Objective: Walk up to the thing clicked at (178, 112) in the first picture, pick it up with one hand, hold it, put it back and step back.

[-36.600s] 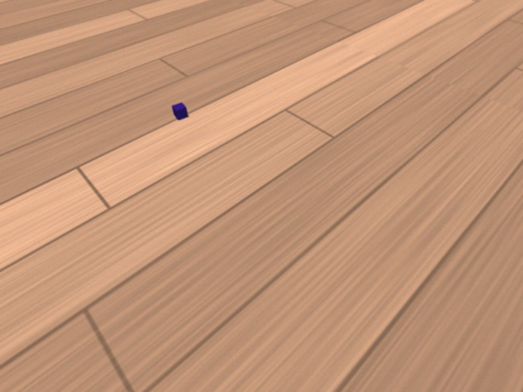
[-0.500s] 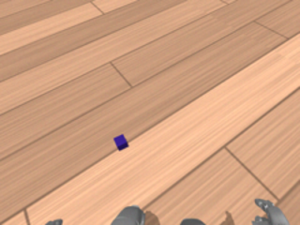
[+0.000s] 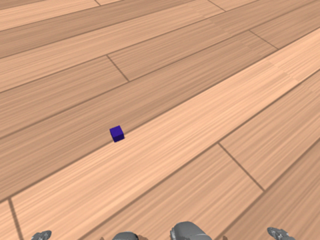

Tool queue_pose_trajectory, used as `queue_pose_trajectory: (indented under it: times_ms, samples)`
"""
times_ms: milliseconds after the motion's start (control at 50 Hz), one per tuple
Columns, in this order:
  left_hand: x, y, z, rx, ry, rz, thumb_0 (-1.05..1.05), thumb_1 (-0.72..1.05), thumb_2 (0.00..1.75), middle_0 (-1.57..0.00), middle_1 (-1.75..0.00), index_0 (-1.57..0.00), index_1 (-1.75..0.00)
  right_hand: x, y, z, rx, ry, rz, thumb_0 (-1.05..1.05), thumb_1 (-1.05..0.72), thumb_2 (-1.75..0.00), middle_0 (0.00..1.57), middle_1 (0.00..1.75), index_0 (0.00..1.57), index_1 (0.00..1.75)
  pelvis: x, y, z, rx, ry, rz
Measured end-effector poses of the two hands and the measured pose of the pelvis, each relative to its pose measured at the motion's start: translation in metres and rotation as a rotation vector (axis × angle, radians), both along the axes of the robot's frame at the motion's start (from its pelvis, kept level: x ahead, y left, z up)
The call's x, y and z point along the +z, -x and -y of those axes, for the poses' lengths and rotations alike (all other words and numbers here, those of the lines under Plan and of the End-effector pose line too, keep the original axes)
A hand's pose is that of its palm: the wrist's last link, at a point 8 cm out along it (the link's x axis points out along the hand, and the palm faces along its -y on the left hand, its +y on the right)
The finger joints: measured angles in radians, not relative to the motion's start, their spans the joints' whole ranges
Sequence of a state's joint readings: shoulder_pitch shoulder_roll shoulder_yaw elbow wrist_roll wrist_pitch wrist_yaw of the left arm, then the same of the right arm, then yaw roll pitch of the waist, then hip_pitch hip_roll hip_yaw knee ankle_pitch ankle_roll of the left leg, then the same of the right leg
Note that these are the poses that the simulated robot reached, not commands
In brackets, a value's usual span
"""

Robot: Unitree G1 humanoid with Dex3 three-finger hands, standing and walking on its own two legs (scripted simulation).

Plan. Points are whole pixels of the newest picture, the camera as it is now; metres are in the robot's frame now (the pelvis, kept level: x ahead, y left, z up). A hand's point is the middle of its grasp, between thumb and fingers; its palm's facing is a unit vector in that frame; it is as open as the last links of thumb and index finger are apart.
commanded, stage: step back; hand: left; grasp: from above
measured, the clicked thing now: (117, 133) +0.79 +0.26 -0.73
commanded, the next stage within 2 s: stand in 1.76 s
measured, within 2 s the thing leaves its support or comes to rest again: neither
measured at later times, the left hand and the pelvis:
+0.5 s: hand out of the picture -0.05 +0.23 -0.13, palm faces +0.01 -0.90 -0.45, open 7.4 cm; pelvis -0.17 -0.04 -0.01, yaw +2 degrees
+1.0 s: hand out of the picture -0.26 +0.20 -0.15, palm faces +0.03 -0.92 -0.39, open 7.4 cm; pelvis -0.28 -0.07 -0.01, yaw +1 degrees
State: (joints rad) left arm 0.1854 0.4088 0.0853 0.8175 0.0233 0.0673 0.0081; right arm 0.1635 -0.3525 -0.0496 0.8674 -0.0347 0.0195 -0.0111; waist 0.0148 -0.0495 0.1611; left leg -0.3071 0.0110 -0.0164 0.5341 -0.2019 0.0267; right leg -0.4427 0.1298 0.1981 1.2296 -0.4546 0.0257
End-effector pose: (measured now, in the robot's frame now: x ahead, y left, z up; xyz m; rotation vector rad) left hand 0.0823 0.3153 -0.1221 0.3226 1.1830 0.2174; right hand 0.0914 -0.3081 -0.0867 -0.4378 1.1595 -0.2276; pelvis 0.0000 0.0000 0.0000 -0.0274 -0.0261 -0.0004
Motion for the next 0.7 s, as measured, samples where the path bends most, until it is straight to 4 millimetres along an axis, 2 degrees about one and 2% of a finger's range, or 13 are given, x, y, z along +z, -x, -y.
queue_pose_trajectory:
  times_ms: [100, 180, 240, 300, 360, 420, 480, 540, 620, 700]
  samples:
    - [-0.006, 0.048, 0.008, -0.029, -0.021, -0.073, 0.00, 0.91, 0.90, -0.21, -0.30, -0.21, -0.30, -0.004, 0.018, 0.014, 0.001, -0.001, 0.073, 0.00, -0.90, -0.90, 0.20, 0.30, 0.21, 0.30, -0.007, 0.037, 0.011, -0.043, -0.012, 0.008]
    - [-0.008, 0.080, 0.022, -0.054, -0.044, -0.080, 0.00, 0.91, 0.90, -0.21, -0.30, -0.21, -0.30, -0.022, 0.040, 0.032, 0.000, -0.026, 0.117, 0.00, -0.90, -0.90, 0.20, 0.30, 0.21, 0.30, -0.021, 0.070, 0.025, -0.073, -0.027, 0.020]
    - [0.001, 0.108, 0.038, -0.038, -0.045, -0.062, 0.00, 0.91, 0.90, -0.21, -0.30, -0.21, -0.30, -0.034, 0.064, 0.044, -0.022, -0.052, 0.112, 0.00, -0.90, -0.90, 0.20, 0.30, 0.21, 0.30, -0.021, 0.094, 0.033, -0.041, 0.014, 0.044]
    - [0.016, 0.133, 0.046, -0.024, -0.053, -0.050, 0.00, 0.90, 0.90, -0.21, -0.30, -0.21, -0.30, -0.034, 0.094, 0.046, -0.046, -0.081, 0.076, 0.00, -0.90, -0.90, 0.20, 0.30, 0.20, 0.30, -0.012, 0.109, 0.040, -0.059, -0.052, 0.035]
    - [0.028, 0.145, 0.048, -0.012, -0.070, -0.039, 0.01, 0.90, 0.90, -0.21, -0.30, -0.21, -0.30, -0.033, 0.126, 0.049, -0.052, -0.092, 0.043, 0.00, -0.90, -0.90, 0.20, 0.30, 0.20, 0.30, -0.003, 0.123, 0.041, -0.038, -0.074, 0.013]
    - [0.034, 0.145, 0.047, -0.023, -0.089, 0.010, 0.01, 0.90, 0.90, -0.21, -0.30, -0.21, -0.30, -0.037, 0.160, 0.051, -0.043, -0.080, -0.019, 0.00, -0.90, -0.90, 0.20, 0.30, 0.20, 0.30, -0.003, 0.141, 0.043, -0.012, -0.068, -0.006]
    - [0.031, 0.144, 0.043, -0.028, -0.099, 0.075, 0.01, 0.90, 0.90, -0.21, -0.30, -0.21, -0.30, -0.042, 0.191, 0.048, -0.016, -0.061, -0.086, 0.00, -0.90, -0.90, 0.20, 0.30, 0.20, 0.30, -0.008, 0.163, 0.042, 0.029, -0.051, -0.010]
    - [0.019, 0.150, 0.037, -0.020, -0.083, 0.133, 0.00, 0.90, 0.90, -0.21, -0.30, -0.21, -0.30, -0.047, 0.215, 0.042, 0.016, -0.042, -0.122, 0.00, -0.90, -0.90, 0.20, 0.30, 0.20, 0.30, -0.018, 0.187, 0.039, 0.072, -0.043, -0.002]
    - [0.007, 0.177, 0.041, 0.003, -0.038, 0.119, 0.00, 0.90, 0.90, -0.21, -0.30, -0.21, -0.30, -0.038, 0.240, 0.032, 0.029, -0.050, -0.121, 0.00, -0.90, -0.90, 0.20, 0.30, 0.20, 0.30, -0.016, 0.214, 0.039, 0.065, -0.058, 0.021]
    - [0.007, 0.214, 0.050, 0.016, 0.000, 0.075, 0.00, 0.91, 0.90, -0.21, -0.30, -0.21, -0.30, -0.024, 0.249, 0.036, 0.045, -0.036, -0.069, 0.00, -0.90, -0.90, 0.20, 0.30, 0.21, 0.30, -0.007, 0.234, 0.044, 0.062, -0.016, 0.008]
